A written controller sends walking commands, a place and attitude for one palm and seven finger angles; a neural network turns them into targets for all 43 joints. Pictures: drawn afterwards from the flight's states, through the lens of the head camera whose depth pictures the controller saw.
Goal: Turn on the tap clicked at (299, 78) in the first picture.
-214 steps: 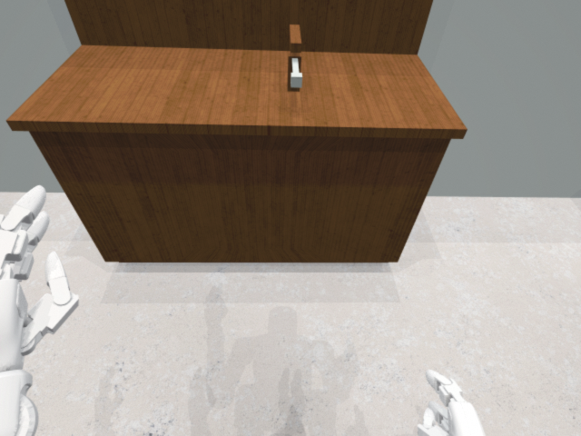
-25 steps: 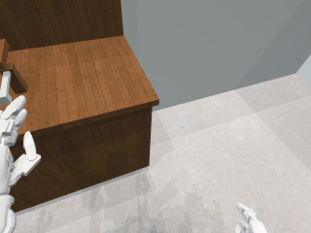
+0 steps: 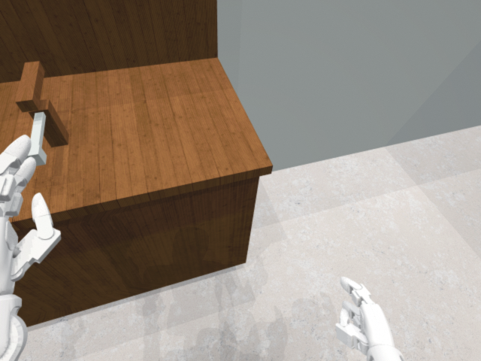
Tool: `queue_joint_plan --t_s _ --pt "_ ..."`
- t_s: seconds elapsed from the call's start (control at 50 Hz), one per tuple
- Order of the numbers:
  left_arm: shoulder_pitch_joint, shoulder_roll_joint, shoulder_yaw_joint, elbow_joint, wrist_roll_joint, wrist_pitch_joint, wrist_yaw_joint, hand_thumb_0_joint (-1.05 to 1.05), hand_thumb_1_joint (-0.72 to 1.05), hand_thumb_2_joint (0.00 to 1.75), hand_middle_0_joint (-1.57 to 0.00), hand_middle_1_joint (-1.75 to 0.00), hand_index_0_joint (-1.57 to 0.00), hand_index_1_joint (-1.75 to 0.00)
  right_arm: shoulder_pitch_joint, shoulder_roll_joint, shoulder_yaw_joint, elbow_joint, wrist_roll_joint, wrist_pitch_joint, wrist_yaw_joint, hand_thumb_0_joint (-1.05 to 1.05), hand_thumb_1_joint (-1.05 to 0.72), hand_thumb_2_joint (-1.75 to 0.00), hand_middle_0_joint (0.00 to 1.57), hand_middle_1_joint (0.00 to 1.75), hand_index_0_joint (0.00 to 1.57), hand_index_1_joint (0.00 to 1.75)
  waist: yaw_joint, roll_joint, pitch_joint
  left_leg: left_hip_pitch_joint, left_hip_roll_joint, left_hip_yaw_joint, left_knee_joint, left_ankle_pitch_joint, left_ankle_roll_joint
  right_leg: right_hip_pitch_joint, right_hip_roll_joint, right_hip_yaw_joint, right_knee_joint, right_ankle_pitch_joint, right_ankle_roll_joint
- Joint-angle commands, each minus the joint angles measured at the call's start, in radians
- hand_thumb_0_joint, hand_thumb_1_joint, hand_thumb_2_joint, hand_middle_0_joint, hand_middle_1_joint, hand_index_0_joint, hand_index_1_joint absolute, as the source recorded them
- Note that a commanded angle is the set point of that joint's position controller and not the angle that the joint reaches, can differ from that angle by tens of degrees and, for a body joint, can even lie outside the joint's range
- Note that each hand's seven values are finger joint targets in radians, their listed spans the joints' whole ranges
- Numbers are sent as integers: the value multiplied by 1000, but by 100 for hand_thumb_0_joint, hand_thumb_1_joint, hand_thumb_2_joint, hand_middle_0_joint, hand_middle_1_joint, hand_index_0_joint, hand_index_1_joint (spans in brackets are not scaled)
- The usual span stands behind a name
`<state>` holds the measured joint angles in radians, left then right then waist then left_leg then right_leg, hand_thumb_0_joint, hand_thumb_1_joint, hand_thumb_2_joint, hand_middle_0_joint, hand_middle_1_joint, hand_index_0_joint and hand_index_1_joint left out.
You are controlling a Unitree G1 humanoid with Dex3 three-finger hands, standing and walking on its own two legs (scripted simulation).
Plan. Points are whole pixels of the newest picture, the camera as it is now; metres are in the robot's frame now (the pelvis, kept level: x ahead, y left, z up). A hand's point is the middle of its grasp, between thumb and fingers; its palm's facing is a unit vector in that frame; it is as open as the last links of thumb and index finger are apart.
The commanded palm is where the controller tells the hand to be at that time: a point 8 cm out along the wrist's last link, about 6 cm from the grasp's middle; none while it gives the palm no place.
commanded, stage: come to a stop and stand still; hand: left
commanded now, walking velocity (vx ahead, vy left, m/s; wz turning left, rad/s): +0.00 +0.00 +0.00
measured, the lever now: (34, 156) +0.41 +0.43 +0.06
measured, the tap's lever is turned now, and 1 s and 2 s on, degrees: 0 0 0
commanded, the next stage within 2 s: look again from close up in 0.02 s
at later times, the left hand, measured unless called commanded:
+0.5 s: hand (55, 237) +0.21 +0.25 +0.16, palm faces +0.40 -0.85 -0.36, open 7.5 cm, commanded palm +0.16 +0.28 +0.17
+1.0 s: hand (48, 221) +0.23 +0.27 +0.16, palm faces +0.43 -0.83 -0.37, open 7.5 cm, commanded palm +0.18 +0.30 +0.17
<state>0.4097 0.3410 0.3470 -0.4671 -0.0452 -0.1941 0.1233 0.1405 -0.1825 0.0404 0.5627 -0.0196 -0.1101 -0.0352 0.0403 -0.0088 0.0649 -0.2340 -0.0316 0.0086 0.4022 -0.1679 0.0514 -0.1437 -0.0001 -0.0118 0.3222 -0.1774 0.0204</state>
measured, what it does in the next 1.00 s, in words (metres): stands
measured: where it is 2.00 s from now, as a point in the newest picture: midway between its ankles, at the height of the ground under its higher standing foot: outside the picture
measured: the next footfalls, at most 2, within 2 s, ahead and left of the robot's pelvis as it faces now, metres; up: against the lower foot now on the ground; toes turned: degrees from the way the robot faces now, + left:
right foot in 1.42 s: +0.13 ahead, +0.01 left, +0.00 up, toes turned -2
left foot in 1.68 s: +0.14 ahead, +0.23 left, +0.00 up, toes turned -1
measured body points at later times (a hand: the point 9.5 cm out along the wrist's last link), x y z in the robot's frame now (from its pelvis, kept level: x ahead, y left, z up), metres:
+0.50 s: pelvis +0.00 +0.00 +0.00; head +0.02 +0.01 +0.45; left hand +0.19 +0.29 +0.18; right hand +0.17 -0.23 -0.08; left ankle +0.03 +0.08 -0.75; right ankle +0.00 -0.14 -0.75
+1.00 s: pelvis +0.02 +0.02 -0.02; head +0.04 +0.02 +0.43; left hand +0.21 +0.31 +0.17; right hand +0.20 -0.22 -0.09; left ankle +0.03 +0.08 -0.75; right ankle +0.00 -0.13 -0.75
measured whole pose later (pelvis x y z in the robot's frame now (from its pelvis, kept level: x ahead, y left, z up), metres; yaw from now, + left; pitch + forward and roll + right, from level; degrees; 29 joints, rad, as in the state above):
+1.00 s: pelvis +0.02 +0.02 -0.02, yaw +1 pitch +0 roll -2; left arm 0.46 0.36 0.37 -0.48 -0.07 -0.21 0.14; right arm 0.20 -0.22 0.00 0.58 0.00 -0.09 -0.04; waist 0.00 0.02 0.03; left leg -0.30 -0.07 0.00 0.61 -0.31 0.09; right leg -0.21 -0.04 -0.02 0.55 -0.34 0.04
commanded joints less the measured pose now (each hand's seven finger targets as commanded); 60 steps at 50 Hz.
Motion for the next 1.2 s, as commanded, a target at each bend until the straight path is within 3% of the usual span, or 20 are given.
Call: queue_joint_plan --t_s 0.0,0.14,0.3,0.42,0.52,0.68,0.78,0.82,0.86,0.88,0.94,1.0,1.04,1.06,1.08,1.1,1.12,1.14,1.16,1.18 --pt "-66 172 106 -218 -2 -52 17 0 90 90 -20 -30 -20 -30 -38 -148 -64 -136 1 -38 -19 0 -90 -90 20 30 20 30 -20 93 -193 98 57 -43 -83 172 -68 42 5 -7 -20 163 -18" --pt "-37 164 98 -234 -7 -48 20 0 90 90 -20 -30 -20 -30 -41 -146 -65 -144 4 -25 -21 0 -90 -90 20 30 20 30 -18 84 -210 97 55 -45 -79 223 -74 64 8 -16 -16 181 -16" --pt "-26 188 118 -236 -9 -55 28 0 90 90 -20 -30 -20 -30 -46 -153 -71 -139 5 -26 -26 0 -90 -90 20 30 20 30 -20 96 -188 60 52 -55 -107 91 -71 66 5 -9 -30 121 -19" --pt "-27 164 93 -220 -10 -59 28 0 90 90 -20 -30 -20 -30 -41 -149 -71 -134 8 -29 -30 0 -90 -90 20 30 20 30 -23 102 -163 47 50 -62 -126 22 -70 48 9 -9 -41 75 -18" --pt "-6 164 101 -195 -12 -56 29 0 90 90 -20 -30 -20 -30 -39 -150 -75 -131 7 -24 -31 0 -90 -90 20 30 20 30 -23 56 -177 36 44 -48 -98 30 -58 71 -3 -4 -46 94 -20" --pt "-23 174 91 -200 -15 -64 32 0 90 90 -20 -30 -20 -30 -47 -161 -88 -127 4 -25 -22 0 -90 -90 20 30 20 30 -43 33 -115 -30 23 -49 37 -167 -19 -50 -84 75 -48 -176 -65" --pt "-47 177 99 -187 -18 -75 31 0 90 90 -20 -30 -20 -30 -48 -167 -89 -127 10 -23 -19 0 -90 -90 20 30 20 30 -46 46 -75 -67 44 -104 26 -205 0 -68 -77 60 43 -167 -71" --pt "-62 177 102 -209 -19 -82 30 0 90 90 -20 -30 -20 -30 -50 -171 -87 -129 12 -27 -18 0 -90 -90 20 30 20 30 -47 111 -83 -66 70 -158 -25 -209 7 -59 -45 12 142 -101 -58" --pt "-40 183 116 -233 -17 -86 30 0 90 90 -20 -30 -20 -30 -48 -172 -89 -139 14 -32 -17 0 -90 -90 20 30 20 30 -39 163 -117 -46 108 -215 -46 -136 27 -58 -21 -35 245 -21 -41" --pt "-21 189 126 -235 -18 -87 30 0 90 90 -20 -30 -20 -30 -44 -170 -89 -141 12 -35 -17 0 -90 -90 20 30 20 30 -33 142 -133 -41 114 -214 -25 -69 33 -52 -24 -37 249 -4 -38" --pt "21 187 132 -248 -21 -89 32 0 90 90 -20 -30 -20 -30 -43 -168 -92 -139 16 -36 -10 0 -90 -90 20 30 20 30 -30 60 -196 -69 89 -133 104 140 12 49 -66 2 220 106 -63" --pt "52 198 145 -233 -23 -89 40 0 90 90 -20 -30 -20 -30 -34 -166 -98 -128 24 -21 4 0 -90 -90 20 30 20 30 -29 -78 -218 -192 27 -36 308 100 -16 165 -202 169 183 216 -137" --pt "8 205 144 -262 -23 -101 45 0 90 90 -20 -30 -20 -30 -39 -167 -100 -125 29 -13 14 0 -90 -90 20 30 20 30 -35 -102 -179 -219 22 -8 353 -1 -25 148 -282 238 180 252 -170" --pt "3 218 159 -259 -22 -102 48 0 90 90 -20 -30 -20 -30 -43 -159 -95 -118 29 -5 17 0 -90 -90 20 30 20 30 -39 -69 -153 -182 29 -14 302 -33 -23 95 -278 212 207 222 -157" --pt "-2 214 160 -254 -23 -99 46 0 90 90 -20 -30 -20 -30 -39 -159 -94 -115 30 3 16 0 -90 -90 20 30 20 30 -53 -27 -141 -99 41 -37 219 2 -17 11 -230 148 268 169 -125" --pt "-18 222 172 -277 -29 -93 42 0 90 90 -20 -30 -20 -30 -41 -172 -95 -116 30 7 10 0 -90 -90 20 30 20 30 -67 110 -142 27 68 -113 108 135 -3 -109 -125 43 402 126 -74" --pt "-17 219 167 -305 -27 -91 38 0 90 90 -20 -30 -20 -30 -32 -171 -95 -126 29 6 6 0 -90 -90 20 30 20 30 -76 249 -145 203 157 -270 14 388 14 -307 -10 -78 583 -79 -10" --pt "-40 221 150 -337 -24 -92 33 0 90 90 -20 -30 -20 -30 -32 -165 -98 -136 16 -3 14 0 -90 -90 20 30 20 30 -77 342 -152 328 223 -394 -71 553 -2 -476 23 -63 746 -384 -5" --pt "-53 232 148 -325 -15 -83 33 0 90 90 -20 -30 -20 -30 -44 -159 -98 -135 3 -10 21 0 -90 -90 20 30 20 30 -63 254 -135 304 244 -393 -84 506 -28 -487 -1 -26 828 -385 -21" --pt "-54 206 133 -328 -15 -80 35 0 90 90 -20 -30 -20 -30 -38 -159 -103 -134 5 -13 24 0 -90 -90 20 30 20 30 -60 174 -128 291 231 -325 -68 476 -8 -490 -19 -35 827 -341 -26"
